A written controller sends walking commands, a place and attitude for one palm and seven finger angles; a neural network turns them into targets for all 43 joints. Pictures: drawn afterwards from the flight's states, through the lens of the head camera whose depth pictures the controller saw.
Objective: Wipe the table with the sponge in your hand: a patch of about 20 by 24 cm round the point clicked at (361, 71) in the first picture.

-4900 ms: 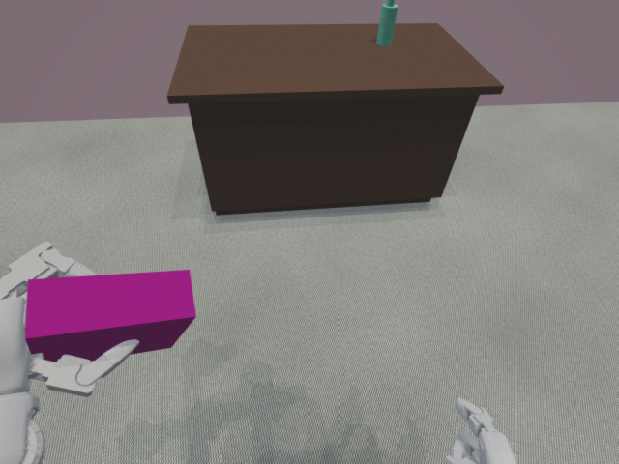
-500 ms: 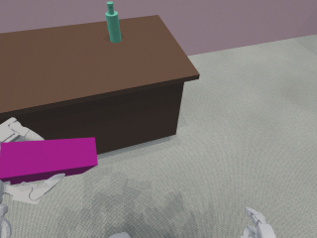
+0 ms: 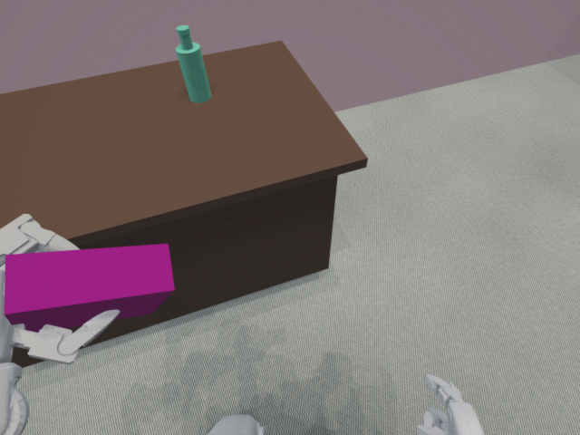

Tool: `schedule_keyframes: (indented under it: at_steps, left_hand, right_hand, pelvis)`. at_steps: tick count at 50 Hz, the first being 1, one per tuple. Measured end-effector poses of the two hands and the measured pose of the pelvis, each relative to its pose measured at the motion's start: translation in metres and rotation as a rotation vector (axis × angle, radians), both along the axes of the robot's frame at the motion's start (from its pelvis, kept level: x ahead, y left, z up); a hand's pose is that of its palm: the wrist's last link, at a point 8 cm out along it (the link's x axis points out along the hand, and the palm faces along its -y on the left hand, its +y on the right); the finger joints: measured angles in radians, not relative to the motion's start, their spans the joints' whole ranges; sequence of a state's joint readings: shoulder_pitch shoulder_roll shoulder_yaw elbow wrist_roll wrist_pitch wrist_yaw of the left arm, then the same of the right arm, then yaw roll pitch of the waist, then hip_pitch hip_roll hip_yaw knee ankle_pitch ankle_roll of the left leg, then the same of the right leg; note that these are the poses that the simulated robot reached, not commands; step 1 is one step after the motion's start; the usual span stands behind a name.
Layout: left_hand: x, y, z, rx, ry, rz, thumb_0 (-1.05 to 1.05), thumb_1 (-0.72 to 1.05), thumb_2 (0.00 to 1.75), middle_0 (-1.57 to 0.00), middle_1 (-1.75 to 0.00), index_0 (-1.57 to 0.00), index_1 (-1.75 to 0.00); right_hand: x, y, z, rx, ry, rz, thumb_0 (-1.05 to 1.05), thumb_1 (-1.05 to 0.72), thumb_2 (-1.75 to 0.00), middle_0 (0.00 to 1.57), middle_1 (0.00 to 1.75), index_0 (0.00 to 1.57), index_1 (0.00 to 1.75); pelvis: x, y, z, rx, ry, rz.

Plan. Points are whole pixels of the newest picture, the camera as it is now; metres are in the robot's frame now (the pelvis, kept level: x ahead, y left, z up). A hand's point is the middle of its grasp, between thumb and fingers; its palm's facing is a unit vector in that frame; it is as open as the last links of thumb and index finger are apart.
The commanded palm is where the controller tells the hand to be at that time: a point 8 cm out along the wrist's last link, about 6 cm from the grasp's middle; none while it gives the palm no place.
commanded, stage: take the last steps up to it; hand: left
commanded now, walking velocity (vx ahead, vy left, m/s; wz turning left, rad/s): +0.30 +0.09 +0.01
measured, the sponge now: (117, 287) +0.24 +0.20 +0.15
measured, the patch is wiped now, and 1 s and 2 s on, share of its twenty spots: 0.00 0.00 0.00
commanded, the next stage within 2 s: come to a stop and stand still in 0.84 s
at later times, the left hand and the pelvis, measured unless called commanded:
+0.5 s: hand (96, 186) +0.34 +0.25 +0.19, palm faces +0.34 -0.82 -0.46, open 9.2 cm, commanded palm +0.29 +0.30 +0.19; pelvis +0.12 +0.02 +0.01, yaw -2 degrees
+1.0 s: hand (119, 135) +0.44 +0.26 +0.19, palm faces +0.41 -0.82 -0.40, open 9.2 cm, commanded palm +0.38 +0.30 +0.19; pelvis +0.21 +0.02 +0.00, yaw -1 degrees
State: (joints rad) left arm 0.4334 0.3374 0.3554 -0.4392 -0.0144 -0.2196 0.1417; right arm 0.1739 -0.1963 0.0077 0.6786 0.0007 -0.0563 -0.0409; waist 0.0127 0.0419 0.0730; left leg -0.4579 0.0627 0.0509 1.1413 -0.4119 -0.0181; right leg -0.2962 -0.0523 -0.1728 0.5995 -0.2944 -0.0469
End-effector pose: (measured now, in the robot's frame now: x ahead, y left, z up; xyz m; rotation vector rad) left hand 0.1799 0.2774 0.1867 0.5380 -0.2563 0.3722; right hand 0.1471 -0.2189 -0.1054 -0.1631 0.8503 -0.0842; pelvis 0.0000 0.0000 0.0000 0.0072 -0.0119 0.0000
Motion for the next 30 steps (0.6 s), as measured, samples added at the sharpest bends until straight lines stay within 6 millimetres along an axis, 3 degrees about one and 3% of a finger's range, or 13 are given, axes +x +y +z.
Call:
schedule_keyframes:
  at_steps: [5, 9, 13, 17, 24, 30]
  left_hand:
    - [0.021, 0.001, 0.001, -0.017, 0.018, -0.027, 0.00, -0.43, 1.03, -0.84, -1.37, -0.84, -1.37]
    - [0.040, 0.012, 0.008, -0.007, -0.032, -0.054, 0.00, -0.43, 1.03, -0.84, -1.37, -0.84, -1.37]
    - [0.067, 0.032, 0.009, 0.010, -0.124, -0.065, 0.00, -0.43, 1.03, -0.84, -1.37, -0.84, -1.37]
    - [0.097, 0.043, 0.009, -0.006, -0.113, -0.045, 0.00, -0.43, 1.03, -0.84, -1.37, -0.84, -1.37]
    - [0.121, 0.015, 0.018, 0.017, -0.040, -0.099, 0.00, -0.43, 1.03, -0.84, -1.37, -0.84, -1.37]
    - [0.144, 0.003, 0.013, 0.075, -0.022, -0.039, 0.00, -0.43, 1.03, -0.84, -1.37, -0.84, -1.37]
  right_hand:
    - [0.020, -0.018, 0.022, -0.085, 0.004, -0.022, 0.02, -0.90, -0.90, 0.20, 0.30, 0.20, 0.30]
    - [0.042, -0.021, 0.036, -0.153, -0.030, -0.037, 0.02, -0.91, -0.90, 0.20, 0.30, 0.20, 0.30]
    - [0.068, -0.011, 0.037, -0.172, -0.087, -0.079, 0.02, -0.91, -0.90, 0.19, 0.30, 0.20, 0.30]
    - [0.089, 0.015, 0.038, -0.095, -0.112, -0.080, 0.01, -0.91, -0.90, 0.19, 0.30, 0.20, 0.30]
    - [0.114, 0.044, 0.029, 0.025, -0.104, -0.039, 0.01, -0.90, -0.90, 0.20, 0.30, 0.20, 0.30]
    - [0.138, 0.026, -0.004, 0.051, -0.046, -0.014, 0.01, -0.90, -0.90, 0.20, 0.30, 0.21, 0.30]
  pelvis:
    - [0.022, 0.005, 0.010, 0.017, 0.018, 0.001]
    - [0.044, 0.018, 0.008, 0.014, 0.015, -0.004]
    - [0.066, 0.033, -0.004, 0.012, -0.003, -0.021]
    - [0.083, 0.035, 0.002, -0.002, 0.007, -0.021]
    - [0.116, 0.027, 0.009, -0.011, 0.022, -0.036]
    - [0.143, 0.008, -0.005, -0.003, 0.001, -0.015]
